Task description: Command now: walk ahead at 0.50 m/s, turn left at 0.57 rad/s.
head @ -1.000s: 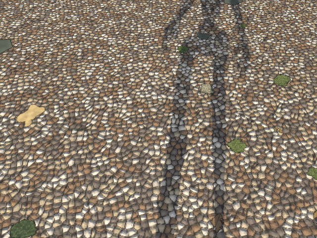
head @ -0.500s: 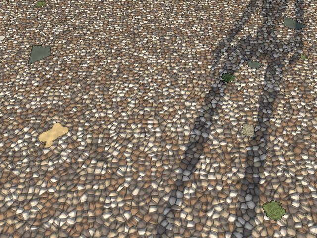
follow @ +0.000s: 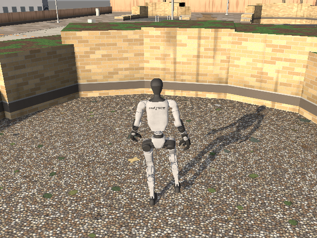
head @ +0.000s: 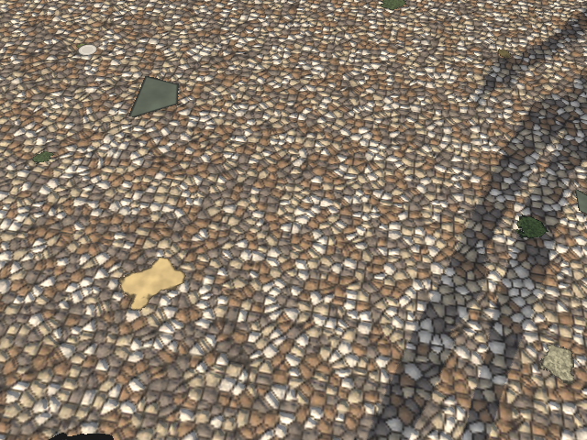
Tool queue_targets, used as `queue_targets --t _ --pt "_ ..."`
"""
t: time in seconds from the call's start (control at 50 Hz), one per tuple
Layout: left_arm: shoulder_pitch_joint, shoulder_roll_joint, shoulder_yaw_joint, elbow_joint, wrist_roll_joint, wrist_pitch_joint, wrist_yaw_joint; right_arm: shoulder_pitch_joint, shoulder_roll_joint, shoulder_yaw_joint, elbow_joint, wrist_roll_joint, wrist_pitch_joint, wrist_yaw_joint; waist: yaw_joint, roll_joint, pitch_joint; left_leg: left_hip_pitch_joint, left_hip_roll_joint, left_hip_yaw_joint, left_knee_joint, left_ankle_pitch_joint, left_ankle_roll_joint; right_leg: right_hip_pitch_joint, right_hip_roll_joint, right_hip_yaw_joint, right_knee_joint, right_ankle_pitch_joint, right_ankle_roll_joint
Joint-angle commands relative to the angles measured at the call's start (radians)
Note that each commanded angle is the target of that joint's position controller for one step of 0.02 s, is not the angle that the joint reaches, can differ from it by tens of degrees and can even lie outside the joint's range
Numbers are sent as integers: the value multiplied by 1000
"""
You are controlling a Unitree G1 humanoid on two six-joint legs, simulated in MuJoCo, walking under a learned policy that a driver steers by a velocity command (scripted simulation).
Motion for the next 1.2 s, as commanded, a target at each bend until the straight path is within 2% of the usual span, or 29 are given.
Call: queue_targets --t 0.02,0.08,0.12,0.16,0.2,0.22,0.24,0.26,0.28,0.3,0.36,0.4,0.46,0.56,0.6,0.62,0.64,0.66,0.68,0.7,0.74,0.8,0.88,0.9,0.92,0.94,0.96,1.02,1.2 --pt "-66 41 6 -76 -2 -7 -3 -14 -179 -47 -74 8 -9 -19 2 91 -37 -72 191 -155 -107 213 131 98 59 -41 -212 207 19" --pt "-146 49 6 -108 -18 -15 -15 39 -179 -47 -58 11 0 -22 -33 112 -32 -49 205 -205 -79 136 107 145 95 -35 -330 278 11" --pt "-162 73 15 -124 -12 -22 -23 59 -170 -46 -51 12 13 -28 -30 121 -29 23 210 -250 10 212 86 145 119 -20 -398 239 -7" --pt "-129 96 27 -120 -7 -31 -28 50 -170 -48 -60 7 29 -38 -7 149 -56 88 216 -303 115 309 59 186 138 -14 -430 173 -35" --pt "1 123 41 -95 8 -41 -21 -13 -145 -40 -96 8 34 -41 73 154 -133 67 151 -289 290 386 -1 388 106 -22 -506 299 -88" --pt "130 187 54 -89 29 -41 -13 -31 -95 -21 -136 -9 30 -39 122 57 -284 -73 92 -225 549 190 -51 673 -77 116 -426 593 -160" --pt "185 214 56 -76 36 -20 -13 191 -36 -4 -128 -2 25 -34 42 -238 -449 -376 -53 -129 865 -585 -119 1015 -370 463 -372 868 -369" --pt "183 169 54 -80 -5 0 -17 243 -160 -21 -107 9 29 -28 46 -207 -487 -453 46 -134 1008 -537 -140 989 -400 574 -405 605 -382" --pt "131 99 35 -109 -6 16 -7 118 -211 -40 -117 17 45 -31 83 -119 -345 -508 81 -101 1052 -452 -166 878 -324 419 -437 484 -335" --pt "72 72 22 -112 0 32 -2 37 -217 -44 -135 13 62 -37 78 -53 -241 -512 111 -55 1025 -387 -181 740 -262 291 -468 439 -296" --pt "-4 84 22 -96 14 50 1 28 -141 -39 -156 12 102 -42 19 -97 -95 -379 155 9 878 -310 -186 430 -151 85 -570 374 -265" --pt "-3 105 31 -78 14 48 0 17 -93 -23 -169 3 102 -43 20 -114 -110 -334 153 35 763 -286 -187 417 -153 39 -592 468 -295" --pt "-26 126 38 -63 -3 58 1 -17 -85 -12 -179 -10 96 -33 24 -92 -179 -237 166 40 587 -181 -172 438 -175 -5 -589 493 -309" --pt "-8 148 37 -26 -27 83 -9 -84 -106 -12 -196 -13 101 -13 40 -100 -149 -110 140 79 329 -104 -130 433 -171 -14 -569 210 -277" --pt "2 117 21 -4 -37 87 -12 -60 -110 -15 -180 -20 95 -9 16 -86 -131 31 118 97 126 8 -88 376 -131 -31 -507 76 -211" --pt "49 74 4 17 -25 84 -17 -60 -138 -19 -191 -28 94 -14 23 -27 -134 122 185 8 47 121 -56 317 -87 -64 -450 -24 -133" --pt "101 17 -15 9 20 77 -28 -74 -219 -28 -216 -39 96 -28 86 206 -168 201 405 -238 35 377 17 218 23 -175 -241 -278 -36" --pt "54 43 -9 -4 8 82 -16 -102 -182 -14 -216 -57 85 -23 45 280 -144 38 472 -307 -18 271 150 210 57 -113 -157 -418 -3" --pt "30 99 6 -3 -6 91 -7 -136 -152 -6 -213 -58 69 -17 40 234 -104 0 425 -272 -33 201 157 214 43 -82 -74 -403 10" --pt "42 109 15 10 -12 99 -3 -163 -135 0 -200 -53 55 -14 52 224 -93 -10 387 -222 -28 204 129 206 42 -71 -39 -376 15" --pt "82 108 22 42 -4 114 7 -204 -136 0 -187 -39 42 -13 67 190 -94 -18 354 -162 -2 302 100 234 34 -56 -15 -322 31" --pt "87 57 5 54 -15 112 3 -211 -108 7 -162 -34 46 -14 66 170 -121 1 318 -106 43 414 95 308 42 -74 -126 -266 38" --pt "105 53 -6 75 -5 107 -5 -197 -81 15 -122 -18 55 -12 79 139 -137 3 275 -104 74 246 37 484 51 -80 -483 76 9" --pt "106 96 -1 72 8 108 -4 -167 -71 18 -108 -26 49 -10 58 87 -132 -27 237 -88 89 114 -9 529 0 -25 -490 205 -14" --pt "92 163 15 82 -1 110 -2 -125 -83 11 -102 -35 45 -6 5 -11 -99 -51 182 -41 75 9 -41 495 -14 -35 -439 157 -48" --pt "79 126 12 90 -8 109 -7 -164 -83 13 -97 -41 47 -9 33 -45 -72 -5 151 0 89 -31 -71 400 2 -32 -461 -8 -72" --pt "67 89 1 92 -2 104 -9 -196 -92 9 -94 -37 50 -12 45 -35 -45 8 149 6 108 -30 -78 364 10 -29 -487 -70 -70" --pt "68 72 -8 116 1 83 -4 -195 -80 5 -77 -32 64 -27 47 -35 -41 17 156 4 117 49 -72 369 20 -37 -497 -47 -49" --pt "93 66 -17 176 -4 86 13 -158 -74 -5 24 -25 57 -35 59 30 -32 11 154 16 103 78 -92 403 40 -49 -490 -50 -54"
